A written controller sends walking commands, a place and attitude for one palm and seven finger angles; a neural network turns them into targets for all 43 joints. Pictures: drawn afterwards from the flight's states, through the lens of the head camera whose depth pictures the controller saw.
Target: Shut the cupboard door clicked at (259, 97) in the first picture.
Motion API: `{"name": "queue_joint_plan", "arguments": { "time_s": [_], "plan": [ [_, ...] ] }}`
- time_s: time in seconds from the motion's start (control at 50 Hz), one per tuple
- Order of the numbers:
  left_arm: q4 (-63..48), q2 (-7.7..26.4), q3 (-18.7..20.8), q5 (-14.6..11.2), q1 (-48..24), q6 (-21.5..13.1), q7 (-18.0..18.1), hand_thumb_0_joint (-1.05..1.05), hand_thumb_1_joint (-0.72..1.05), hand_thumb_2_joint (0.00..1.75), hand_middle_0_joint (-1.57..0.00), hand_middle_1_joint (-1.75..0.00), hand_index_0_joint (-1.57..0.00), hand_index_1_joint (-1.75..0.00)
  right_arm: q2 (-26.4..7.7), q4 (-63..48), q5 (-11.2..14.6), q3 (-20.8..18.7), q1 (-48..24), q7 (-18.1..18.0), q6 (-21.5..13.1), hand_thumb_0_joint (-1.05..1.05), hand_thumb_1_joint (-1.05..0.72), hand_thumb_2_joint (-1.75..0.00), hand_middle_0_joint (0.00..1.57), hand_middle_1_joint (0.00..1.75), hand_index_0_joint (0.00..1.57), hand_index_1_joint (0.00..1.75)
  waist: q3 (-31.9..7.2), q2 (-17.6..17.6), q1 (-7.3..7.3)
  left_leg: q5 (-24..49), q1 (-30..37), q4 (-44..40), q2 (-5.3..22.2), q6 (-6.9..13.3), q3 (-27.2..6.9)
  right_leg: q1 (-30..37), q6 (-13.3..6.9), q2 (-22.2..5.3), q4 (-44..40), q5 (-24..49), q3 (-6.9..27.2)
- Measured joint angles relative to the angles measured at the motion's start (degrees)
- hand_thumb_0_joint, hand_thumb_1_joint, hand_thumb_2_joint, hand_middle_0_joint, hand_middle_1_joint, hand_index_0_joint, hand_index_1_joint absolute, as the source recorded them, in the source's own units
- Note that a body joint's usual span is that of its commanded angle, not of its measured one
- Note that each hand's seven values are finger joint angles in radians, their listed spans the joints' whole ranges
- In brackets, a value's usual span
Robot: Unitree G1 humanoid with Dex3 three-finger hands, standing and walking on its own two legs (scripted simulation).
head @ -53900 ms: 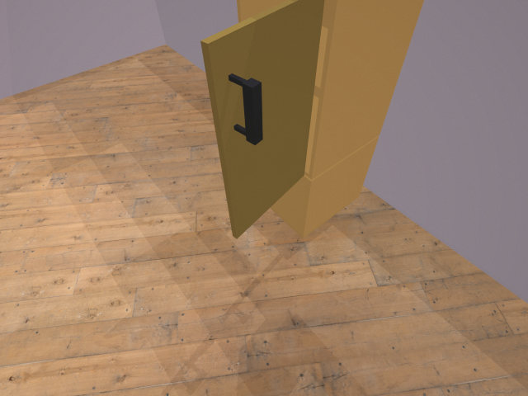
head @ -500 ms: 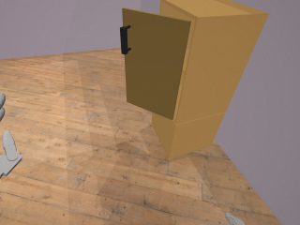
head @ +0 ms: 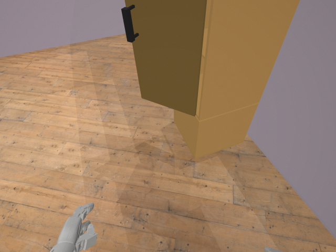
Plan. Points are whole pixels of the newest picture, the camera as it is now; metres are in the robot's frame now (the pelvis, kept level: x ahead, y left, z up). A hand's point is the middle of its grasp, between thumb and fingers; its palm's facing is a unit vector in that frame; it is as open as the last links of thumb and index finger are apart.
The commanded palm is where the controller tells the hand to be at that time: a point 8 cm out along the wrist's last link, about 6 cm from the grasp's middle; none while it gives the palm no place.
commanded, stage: let the arm hang, fingers relaxed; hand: left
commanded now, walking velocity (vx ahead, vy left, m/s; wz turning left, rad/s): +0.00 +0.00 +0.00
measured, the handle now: (131, 23) +0.96 +0.17 +0.13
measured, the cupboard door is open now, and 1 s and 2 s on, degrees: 41 41 41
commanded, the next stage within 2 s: look to check the result in 0.90 s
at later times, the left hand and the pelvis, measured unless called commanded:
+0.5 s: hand out of the picture -0.02 +0.21 -0.15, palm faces +0.01 -0.98 -0.22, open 7.3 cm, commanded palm none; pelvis +0.00 +0.02 +0.02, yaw -2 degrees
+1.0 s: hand out of the picture -0.02 +0.20 -0.16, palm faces -0.01 -0.99 -0.17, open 7.3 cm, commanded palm none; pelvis -0.01 +0.04 +0.02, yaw -3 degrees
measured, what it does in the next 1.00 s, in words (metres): stands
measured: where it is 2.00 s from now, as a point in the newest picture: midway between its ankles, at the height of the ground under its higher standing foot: outside the picture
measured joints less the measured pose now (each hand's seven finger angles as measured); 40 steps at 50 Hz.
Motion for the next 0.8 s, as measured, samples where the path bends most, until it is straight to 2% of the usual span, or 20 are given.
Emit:
{"name": "queue_joint_plan", "arguments": {
  "time_s": [0.06, 0.1, 0.12, 0.2, 0.32, 0.48, 0.8],
  "plan": [
    [12.6, -3.2, -3.0, -0.4, 0.9, 1.3, -0.4, 0.01, 0.91, 0.9, -0.2, -0.3, -0.2, -0.3, 1.5, 2.9, -0.2, 0.5, 0.3, -0.4, 0.3, 0.01, -0.91, -0.9, 0.2, 0.3, 0.2, 0.29, 2.4, -3.1, -0.37, 6.6, 2.8, -4.1, 0.2, -1.1, -0.1, 1.5, 0.4, 0.2, -0.6, 0.1, 0.1],
    [17.4, -4.2, -0.8, -2.1, 1.5, 0.7, 0.8, -0.02, 0.96, 0.9, -0.21, -0.3, -0.21, -0.3, 3.1, 5.4, -0.2, 1.1, 1.7, -0.7, 0.2, 0.01, -0.91, -0.9, 0.2, 0.3, 0.2, 0.29, 2.5, -5.1, 0.35, 6.6, 3.7, -6.0, 0.2, -1.5, -0.2, 2.8, 0.7, 0.4, -3.7, 2.9, -0.1],
    [19.0, -3.6, -0.2, -2.0, 1.4, 0.3, 1.0, -0.04, 0.99, 0.9, -0.21, -0.3, -0.21, -0.3, 3.7, 6.7, -0.2, 1.4, 2.5, -0.8, 0.3, 0.01, -0.91, -0.9, 0.2, 0.3, 0.2, 0.29, 2.4, -5.4, 0.97, 6.9, 4.1, -7.2, 0.4, -1.6, -0.5, 3.6, 0.6, 0.8, -5.5, 3.3, -0.3],
    [25.0, -1.5, -0.6, -1.4, 2.5, -0.4, 0.1, -0.05, 1.0, 0.9, -0.21, -0.3, -0.21, -0.3, 5.5, 11.1, -0.1, 1.7, 4.3, -1.1, 0.7, 0.01, -0.91, -0.9, 0.2, 0.3, 0.2, 0.29, 1.4, -4.8, 2.34, 8.9, 5.5, -11.5, 0.9, -1.4, -0.6, 6.0, 0.5, 1.7, -12.0, 5.9, -0.4],
    [32.2, -1.1, -1.7, -1.3, 5.3, -1.0, 0.0, -0.02, 0.95, 0.9, -0.2, -0.3, -0.21, -0.3, 7.1, 14.7, 0.5, 1.9, 4.7, -1.4, -0.1, 0.01, -0.91, -0.9, 0.2, 0.3, 0.2, 0.29, 0.6, -2.5, 2.33, 10.6, 8.1, -15.4, 0.5, -0.6, 1.0, 8.0, 1.3, 1.4, -15.6, 8.1, 1.1],
    [35.8, -3.1, -2.4, -1.4, 6.8, -1.5, 0.4, 0.0, 0.92, 0.9, -0.2, -0.3, -0.2, -0.3, 8.1, 17.9, 0.7, 2.1, 5.4, -1.6, -0.5, 0.01, -0.91, -0.89, 0.2, 0.3, 0.2, 0.29, -0.4, -1.0, 2.4, 11.6, 10.0, -17.5, -0.6, 0.5, 2.6, 8.6, 2.4, 0.3, -16.1, 8.7, 2.6],
    [35.9, -6.9, -2.7, -1.2, 6.6, -2.0, 0.6, 0.0, 0.91, 0.9, -0.2, -0.3, -0.2, -0.3, 9.5, 19.4, 0.6, 1.9, 8.1, -1.8, -1.0, 0.01, -0.91, -0.9, 0.2, 0.3, 0.2, 0.29, -1.4, -2.6, 1.84, 11.9, 9.3, -17.2, -1.5, 1.6, 3.7, 7.1, 3.4, -0.7, -14.6, 8.9, 3.7]
  ]
}}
